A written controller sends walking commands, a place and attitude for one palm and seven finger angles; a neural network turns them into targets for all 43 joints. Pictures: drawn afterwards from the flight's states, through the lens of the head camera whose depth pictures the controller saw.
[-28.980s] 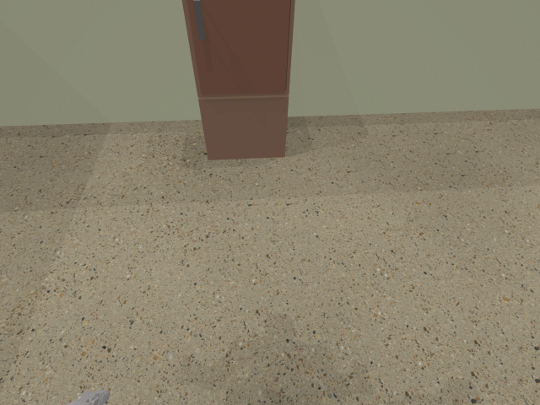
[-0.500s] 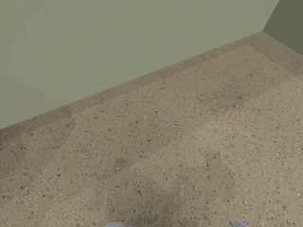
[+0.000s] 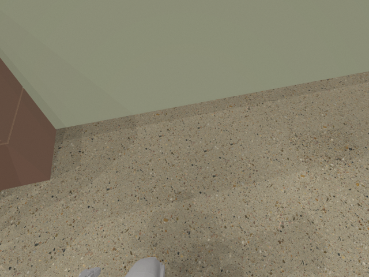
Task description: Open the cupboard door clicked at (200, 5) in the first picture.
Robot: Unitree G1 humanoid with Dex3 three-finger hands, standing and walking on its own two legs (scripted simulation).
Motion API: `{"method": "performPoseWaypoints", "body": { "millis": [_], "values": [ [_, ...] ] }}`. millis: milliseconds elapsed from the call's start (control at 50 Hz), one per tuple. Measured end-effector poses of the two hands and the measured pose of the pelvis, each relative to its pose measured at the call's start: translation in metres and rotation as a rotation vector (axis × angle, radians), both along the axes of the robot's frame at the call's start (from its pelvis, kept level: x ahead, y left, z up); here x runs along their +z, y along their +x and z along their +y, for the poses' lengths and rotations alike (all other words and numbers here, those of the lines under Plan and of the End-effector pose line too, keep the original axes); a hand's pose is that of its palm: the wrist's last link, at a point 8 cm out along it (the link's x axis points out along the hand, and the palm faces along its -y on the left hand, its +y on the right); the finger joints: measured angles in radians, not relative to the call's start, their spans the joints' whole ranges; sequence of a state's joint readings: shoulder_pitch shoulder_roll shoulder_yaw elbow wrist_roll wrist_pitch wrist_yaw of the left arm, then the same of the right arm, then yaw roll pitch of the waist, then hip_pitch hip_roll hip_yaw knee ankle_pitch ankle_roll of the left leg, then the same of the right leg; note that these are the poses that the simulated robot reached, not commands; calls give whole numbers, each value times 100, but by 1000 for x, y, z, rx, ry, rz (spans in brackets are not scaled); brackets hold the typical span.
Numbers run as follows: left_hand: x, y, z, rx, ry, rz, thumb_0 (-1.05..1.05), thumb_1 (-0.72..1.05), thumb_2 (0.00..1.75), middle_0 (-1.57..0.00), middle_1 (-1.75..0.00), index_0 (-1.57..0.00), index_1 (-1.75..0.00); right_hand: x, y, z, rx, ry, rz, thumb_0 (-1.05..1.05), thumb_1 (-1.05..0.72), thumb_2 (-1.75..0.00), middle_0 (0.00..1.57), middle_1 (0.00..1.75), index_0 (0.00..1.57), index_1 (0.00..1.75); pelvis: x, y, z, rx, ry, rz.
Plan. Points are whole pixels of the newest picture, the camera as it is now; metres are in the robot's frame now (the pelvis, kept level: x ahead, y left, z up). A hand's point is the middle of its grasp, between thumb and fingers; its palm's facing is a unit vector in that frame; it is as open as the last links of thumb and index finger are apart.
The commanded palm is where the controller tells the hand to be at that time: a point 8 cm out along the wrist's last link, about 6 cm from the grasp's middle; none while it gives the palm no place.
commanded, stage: turn to face it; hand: left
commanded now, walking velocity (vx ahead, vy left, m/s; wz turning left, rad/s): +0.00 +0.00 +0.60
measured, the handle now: out of the picture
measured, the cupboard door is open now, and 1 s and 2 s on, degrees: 41 41 41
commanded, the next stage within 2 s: take the last steps up to it in 1.46 s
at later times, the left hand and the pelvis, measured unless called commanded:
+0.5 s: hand out of the picture +0.04 +0.22 -0.16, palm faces +0.31 -0.90 -0.30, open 7.4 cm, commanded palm none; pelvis +0.00 -0.02 -0.01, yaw +18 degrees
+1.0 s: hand out of the picture -0.05 +0.21 -0.18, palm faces +0.59 -0.77 -0.24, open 7.4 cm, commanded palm none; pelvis +0.01 -0.01 +0.00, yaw +36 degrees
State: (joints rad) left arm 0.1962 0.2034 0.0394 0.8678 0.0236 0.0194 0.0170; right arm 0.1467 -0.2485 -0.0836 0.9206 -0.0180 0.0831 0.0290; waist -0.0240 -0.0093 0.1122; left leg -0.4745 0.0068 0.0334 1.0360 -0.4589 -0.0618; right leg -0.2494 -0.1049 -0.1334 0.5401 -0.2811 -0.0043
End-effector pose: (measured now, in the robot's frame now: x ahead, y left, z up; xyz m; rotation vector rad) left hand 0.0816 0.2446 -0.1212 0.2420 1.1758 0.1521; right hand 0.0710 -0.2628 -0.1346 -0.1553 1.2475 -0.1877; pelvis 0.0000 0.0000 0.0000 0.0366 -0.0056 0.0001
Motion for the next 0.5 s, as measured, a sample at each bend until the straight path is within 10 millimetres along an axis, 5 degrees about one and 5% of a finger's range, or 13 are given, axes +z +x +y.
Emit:
{"method": "performPoseWaypoints", "body": {
  "millis": [100,220,360,500],
  "values": [
    [-14,-30,0,81,-55,30,1,91,90,-20,-30,-20,-30,8,29,14,98,-15,-22,1,-91,-90,20,30,20,29,-1,0,4,67,2,2],
    [-39,-64,24,199,-69,85,1,91,90,-20,-30,-20,-30,8,60,38,217,-55,-82,1,-91,-90,20,30,20,29,-15,-3,14,149,-26,4],
    [-17,-66,35,281,-29,38,1,91,90,-19,-30,-20,-30,11,62,42,291,-48,-38,0,-91,-90,21,30,20,30,-3,-3,4,231,-50,14],
    [-5,-64,19,328,42,-50,1,91,90,-19,-30,-20,-30,-11,76,20,332,-8,-1,1,-91,-90,21,30,20,30,-12,4,-23,317,-29,23]
  ]
}}
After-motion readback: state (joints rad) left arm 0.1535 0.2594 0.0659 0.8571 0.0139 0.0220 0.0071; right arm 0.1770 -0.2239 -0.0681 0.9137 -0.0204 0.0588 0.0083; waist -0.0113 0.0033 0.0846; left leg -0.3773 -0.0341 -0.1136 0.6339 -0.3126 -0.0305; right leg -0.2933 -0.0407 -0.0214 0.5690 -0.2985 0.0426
